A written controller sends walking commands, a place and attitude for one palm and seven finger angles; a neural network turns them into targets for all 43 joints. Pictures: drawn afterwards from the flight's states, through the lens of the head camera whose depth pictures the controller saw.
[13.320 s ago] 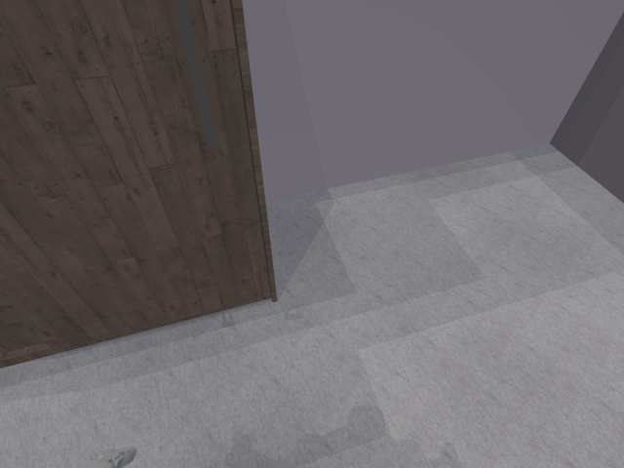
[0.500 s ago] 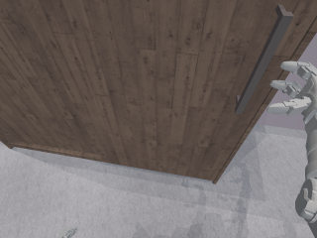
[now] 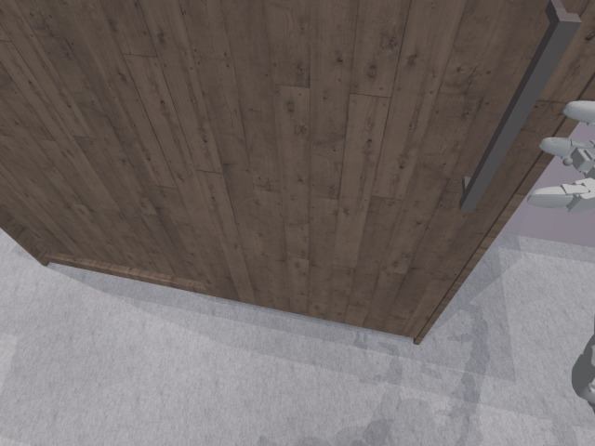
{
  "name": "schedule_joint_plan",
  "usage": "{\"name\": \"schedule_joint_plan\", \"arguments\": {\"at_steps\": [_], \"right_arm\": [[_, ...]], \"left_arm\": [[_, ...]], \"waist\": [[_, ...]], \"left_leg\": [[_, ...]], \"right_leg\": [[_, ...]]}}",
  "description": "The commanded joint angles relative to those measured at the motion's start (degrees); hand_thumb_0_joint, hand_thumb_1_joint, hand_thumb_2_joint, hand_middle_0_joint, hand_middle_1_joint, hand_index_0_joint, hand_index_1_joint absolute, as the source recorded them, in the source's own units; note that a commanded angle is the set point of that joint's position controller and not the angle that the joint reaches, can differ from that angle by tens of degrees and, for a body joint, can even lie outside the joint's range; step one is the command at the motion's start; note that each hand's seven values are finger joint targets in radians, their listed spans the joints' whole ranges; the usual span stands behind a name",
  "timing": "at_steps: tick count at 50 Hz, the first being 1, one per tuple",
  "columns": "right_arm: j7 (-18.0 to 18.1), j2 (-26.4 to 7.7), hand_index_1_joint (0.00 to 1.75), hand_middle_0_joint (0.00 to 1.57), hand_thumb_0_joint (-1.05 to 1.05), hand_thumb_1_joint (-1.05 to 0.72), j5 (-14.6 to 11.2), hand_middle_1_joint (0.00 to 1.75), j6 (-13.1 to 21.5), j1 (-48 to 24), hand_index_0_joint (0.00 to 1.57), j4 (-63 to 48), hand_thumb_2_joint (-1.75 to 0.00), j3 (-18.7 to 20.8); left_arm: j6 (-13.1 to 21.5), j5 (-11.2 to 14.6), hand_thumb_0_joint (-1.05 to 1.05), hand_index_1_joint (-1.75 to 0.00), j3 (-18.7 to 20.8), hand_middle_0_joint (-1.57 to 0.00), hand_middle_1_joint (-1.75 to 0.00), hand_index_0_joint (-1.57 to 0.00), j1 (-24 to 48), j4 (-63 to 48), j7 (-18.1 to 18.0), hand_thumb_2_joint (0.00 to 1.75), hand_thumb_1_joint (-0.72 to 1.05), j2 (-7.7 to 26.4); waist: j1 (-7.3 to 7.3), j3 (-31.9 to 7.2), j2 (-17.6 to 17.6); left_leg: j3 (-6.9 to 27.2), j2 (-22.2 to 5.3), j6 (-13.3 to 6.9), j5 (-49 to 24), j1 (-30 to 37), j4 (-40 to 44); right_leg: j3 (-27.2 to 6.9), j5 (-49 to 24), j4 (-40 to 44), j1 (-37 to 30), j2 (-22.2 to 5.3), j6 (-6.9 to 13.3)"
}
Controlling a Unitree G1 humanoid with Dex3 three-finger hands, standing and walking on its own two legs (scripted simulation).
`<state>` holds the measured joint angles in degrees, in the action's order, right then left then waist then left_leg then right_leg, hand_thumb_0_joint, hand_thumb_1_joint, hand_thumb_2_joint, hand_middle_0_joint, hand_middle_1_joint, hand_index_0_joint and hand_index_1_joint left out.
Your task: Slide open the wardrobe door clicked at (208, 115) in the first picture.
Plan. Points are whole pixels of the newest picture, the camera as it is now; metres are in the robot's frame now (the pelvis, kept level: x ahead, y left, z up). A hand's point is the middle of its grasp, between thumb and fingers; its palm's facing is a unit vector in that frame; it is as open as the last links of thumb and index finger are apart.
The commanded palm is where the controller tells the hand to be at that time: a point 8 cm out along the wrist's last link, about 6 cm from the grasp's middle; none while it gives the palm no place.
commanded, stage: feel for the door with the fingertips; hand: right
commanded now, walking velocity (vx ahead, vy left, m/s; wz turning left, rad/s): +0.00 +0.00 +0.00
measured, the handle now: (502, 125) +0.54 -0.19 +0.16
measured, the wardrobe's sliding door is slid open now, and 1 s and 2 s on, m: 0.00 0.00 0.00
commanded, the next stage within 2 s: slide the fingers in behind the handle in 0.84 s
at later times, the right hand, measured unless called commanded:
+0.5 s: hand (526, 152) +0.47 -0.21 +0.17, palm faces +0.10 +1.00 +0.01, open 14.0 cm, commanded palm +0.45 -0.26 +0.16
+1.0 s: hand (518, 138) +0.50 -0.20 +0.17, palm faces +0.08 +1.00 -0.01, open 13.7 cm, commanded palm +0.47 -0.26 +0.16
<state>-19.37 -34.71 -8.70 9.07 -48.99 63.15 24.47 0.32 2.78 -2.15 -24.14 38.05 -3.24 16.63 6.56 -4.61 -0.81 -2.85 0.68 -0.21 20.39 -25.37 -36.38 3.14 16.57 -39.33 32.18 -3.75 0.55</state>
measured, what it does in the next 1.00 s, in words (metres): stands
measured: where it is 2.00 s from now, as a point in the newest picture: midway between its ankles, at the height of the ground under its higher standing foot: outside the picture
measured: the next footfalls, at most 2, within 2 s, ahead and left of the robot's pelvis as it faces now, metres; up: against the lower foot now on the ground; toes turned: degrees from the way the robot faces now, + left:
none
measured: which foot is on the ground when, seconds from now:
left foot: down 0.00-1.00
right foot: down 0.00-1.00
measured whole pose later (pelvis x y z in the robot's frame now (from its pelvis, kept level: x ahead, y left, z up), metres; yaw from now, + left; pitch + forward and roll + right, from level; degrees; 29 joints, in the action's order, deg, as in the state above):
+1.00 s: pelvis +0.00 +0.01 +0.00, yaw +0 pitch +11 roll +1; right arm -13.2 -31.6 -5.2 9.0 -55.2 66.1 22.7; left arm 0.4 1.7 -1.1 -24.5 39.2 -2.3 16.7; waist 8.1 -4.4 -1.3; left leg -3.1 1.1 -0.9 20.8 -26.6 -36.8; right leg 2.6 16.5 -39.2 33.2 -4.1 -0.2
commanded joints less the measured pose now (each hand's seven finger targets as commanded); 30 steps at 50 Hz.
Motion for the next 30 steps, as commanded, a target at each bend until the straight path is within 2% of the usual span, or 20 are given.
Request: {"name": "schedule_joint_plan", "arguments": {"at_steps": [1,4,5,6,7,9,11,13,14,15,16,18,19,20,23,24,25,27,30], "right_arm": [[-0.2,-13.5,1.20,0.30,0.00,0.50,-1.6,1.20,3.2,-26.5,0.30,-16.1,-0.30,-0.3],[0.0,-8.6,1.20,0.30,0.00,0.50,-3.4,1.20,3.5,-26.4,0.30,-19.9,-0.30,-2.7],[0.5,-9.1,1.20,0.30,0.00,0.50,-3.7,1.20,3.4,-26.4,0.30,-21.0,-0.30,-1.8],[1.0,-7.5,1.20,0.30,0.00,0.50,-3.7,1.20,3.2,-26.6,0.30,-21.9,-0.30,-2.9],[1.6,-5.6,1.20,0.30,0.00,0.50,-3.8,1.20,2.6,-26.2,0.30,-21.1,-0.30,-3.9],[3.4,-6.2,1.20,0.30,0.00,0.50,-3.3,1.20,1.6,-25.5,0.30,-20.0,-0.30,-2.8],[5.4,-5.0,1.20,0.30,0.00,0.50,-2.5,1.20,0.2,-25.3,0.30,-19.7,-0.30,-3.2],[7.0,-5.7,1.20,0.30,0.00,0.50,-1.5,1.20,-0.2,-25.1,0.30,-20.5,-0.30,-2.5],[7.9,-6.6,1.20,0.30,0.00,0.50,-1.1,1.20,0.0,-23.8,0.30,-21.4,-0.30,-1.6],[8.6,-5.5,1.20,0.30,0.00,0.50,-0.8,1.20,0.0,-25.0,0.30,-22.4,-0.30,-2.4],[9.2,-5.3,1.20,0.30,0.00,0.50,-0.5,1.20,0.5,-25.8,0.30,-23.6,-0.30,-2.5],[10.0,-5.2,1.20,0.30,0.00,0.50,0.1,1.20,1.0,-26.9,0.30,-22.5,-0.30,-2.8],[10.3,-6.8,1.20,0.30,0.00,0.50,0.1,1.20,1.6,-27.9,0.30,-22.4,-0.30,-1.8],[10.4,-7.1,1.20,0.30,0.00,0.50,0.5,1.20,1.8,-29.1,0.30,-22.1,-0.30,-1.8],[10.0,-6.0,1.20,0.30,0.00,0.50,1.3,1.20,2.0,-31.3,0.30,-18.7,-0.30,-3.3],[9.9,-6.0,1.20,0.30,0.00,0.50,1.3,1.20,2.2,-31.5,0.30,-17.9,-0.30,-3.1],[9.6,-7.5,1.20,0.30,0.00,0.50,1.4,1.20,2.4,-31.4,0.30,-17.5,-0.30,-2.1],[8.7,-7.1,1.20,0.30,0.00,0.50,1.3,1.20,2.1,-30.0,0.30,-15.6,-0.30,-2.3],[7.4,-4.1,1.20,0.30,0.00,0.50,0.8,1.20,1.4,-31.9,0.30,-11.7,-0.30,-5.2]], "left_arm": [[2.2,-0.2,0.00,-0.30,4.0,-0.20,-0.30,-0.20,-1.9,-5.8,-0.8,0.90,0.90,9.6],[2.8,-0.2,0.00,-0.30,4.3,-0.20,-0.30,-0.20,-1.7,-6.1,-0.7,0.90,0.90,9.3],[3.0,-0.3,0.00,-0.30,4.4,-0.20,-0.30,-0.20,-1.5,-5.6,-0.6,0.90,0.90,9.5],[3.1,-0.3,0.00,-0.30,4.4,-0.20,-0.30,-0.20,-1.4,-5.5,-0.6,0.90,0.90,9.4],[3.3,-0.2,0.00,-0.30,4.3,-0.20,-0.30,-0.20,-1.1,-5.3,-0.5,0.90,0.90,9.2],[3.4,-0.4,0.00,-0.30,4.3,-0.20,-0.30,-0.20,-1.2,-5.0,-0.5,0.90,0.90,9.3],[3.5,-0.4,0.00,-0.30,4.3,-0.20,-0.30,-0.20,-0.8,-5.2,-0.1,0.90,0.90,9.0],[3.5,-0.6,0.00,-0.30,4.3,-0.20,-0.30,-0.20,-0.5,-5.5,0.2,0.90,0.90,8.9],[3.4,-0.7,0.00,-0.30,4.3,-0.20,-0.30,-0.20,-0.6,-5.9,0.2,0.90,0.90,8.9],[3.5,-0.8,0.00,-0.30,4.1,-0.20,-0.30,-0.20,0.0,-6.0,0.4,0.90,0.90,8.6],[3.6,-0.8,0.00,-0.30,4.2,-0.20,-0.30,-0.20,-0.1,-6.1,0.5,0.90,0.90,8.4],[3.6,-0.9,0.00,-0.30,4.0,-0.20,-0.30,-0.20,0.2,-5.9,0.4,0.90,0.90,8.3],[3.6,-0.9,0.00,-0.30,4.0,-0.20,-0.30,-0.20,-0.3,-5.7,0.2,0.90,0.90,8.4],[3.6,-0.9,0.00,-0.30,3.9,-0.20,-0.30,-0.20,0.3,-5.6,0.2,0.90,0.90,8.3],[3.6,-0.8,0.00,-0.30,3.7,-0.20,-0.30,-0.20,0.0,-4.9,0.0,0.90,0.90,8.1],[3.7,-1.0,0.00,-0.30,3.7,-0.20,-0.30,-0.20,-0.4,-4.8,-0.1,0.90,0.90,8.1],[3.7,-1.0,0.00,-0.30,3.8,-0.20,-0.30,-0.20,-0.6,-4.7,0.0,0.90,0.90,8.3],[3.5,-1.0,0.00,-0.30,3.8,-0.20,-0.30,-0.20,-0.8,-4.7,-0.1,0.90,0.90,8.3],[3.5,-0.9,0.00,-0.30,3.6,-0.20,-0.30,-0.20,-1.3,-4.2,-0.1,0.90,0.90,8.3]], "waist": [[-0.44,-18.9,-6.6],[-0.12,-19.6,-5.7],[-0.58,-20.8,-7.0],[-0.34,-20.9,-7.5],[-0.34,-19.2,-7.3],[-0.57,-16.9,-4.8],[-0.79,-16.1,-3.9],[-1.22,-16.7,-4.0],[-1.96,-18.2,-3.7],[-1.59,-19.1,-4.6],[-1.64,-19.6,-4.0],[-1.03,-18.4,-3.5],[-0.69,-17.8,-0.8],[-0.75,-18.5,-2.8],[-0.12,-17.0,-4.4],[0.14,-16.9,-3.0],[-0.30,-18.8,-3.5],[-0.72,-19.5,-4.2],[1.04,-16.1,-1.8]], "left_leg": [[1.7,1.8,-0.7,-18.4,-0.4,4.9],[1.1,2.3,-1.0,-17.5,-1.3,5.1],[1.1,2.3,-1.0,-17.8,-1.5,5.1],[0.7,2.4,-1.1,-17.4,-2.3,4.9],[0.5,2.4,-1.2,-16.4,-3.1,5.0],[0.2,2.3,-1.2,-15.6,-2.9,5.3],[0.0,2.2,-1.0,-15.2,-2.9,5.1],[0.2,2.0,-1.1,-15.6,-2.2,4.9],[0.2,2.0,-1.2,-16.5,-0.9,4.6],[0.4,2.0,-1.1,-17.2,-0.9,4.4],[0.3,2.0,-1.1,-17.7,-0.6,4.2],[0.5,2.1,-1.0,-17.4,-0.8,4.4],[0.5,2.1,-1.0,-17.5,0.1,4.5],[1.0,2.0,-0.9,-18.4,0.1,4.4],[1.1,1.8,-1.0,-17.0,-1.6,4.7],[1.0,1.8,-1.0,-17.4,-1.0,4.7],[1.3,1.7,-0.9,-18.1,-0.3,4.6],[1.4,1.7,-1.1,-19.4,0.3,4.3],[1.3,1.7,-0.6,-18.2,-1.1,5.0]], "right_leg": [[-4.0,-13.5,3.1,-19.1,2.2,2.0],[-4.5,-14.8,3.0,-21.8,1.8,2.0],[-4.9,-15.5,3.1,-23.3,1.7,1.7],[-5.2,-16.1,3.2,-24.4,1.6,1.5],[-5.5,-15.6,3.4,-24.1,1.6,1.4],[-5.5,-14.8,3.7,-22.1,1.6,1.6],[-5.7,-14.1,4.3,-21.2,1.6,1.4],[-5.6,-14.6,4.4,-21.1,1.7,1.4],[-5.2,-15.8,3.9,-21.2,1.8,1.5],[-5.2,-16.2,3.9,-22.0,1.8,1.3],[-5.4,-16.9,3.9,-22.4,1.7,1.2],[-5.2,-16.1,3.9,-21.8,1.6,1.2],[-5.1,-15.7,3.6,-20.7,1.6,1.5],[-4.8,-15.8,3.7,-20.9,1.8,1.4],[-5.0,-14.4,3.9,-21.2,1.8,1.2],[-4.7,-14.6,3.5,-20.6,2.0,1.5],[-4.7,-14.7,3.5,-20.7,2.0,1.4],[-4.6,-15.9,3.3,-20.8,2.1,1.3],[-4.3,-13.1,3.4,-18.2,2.2,1.7]]}}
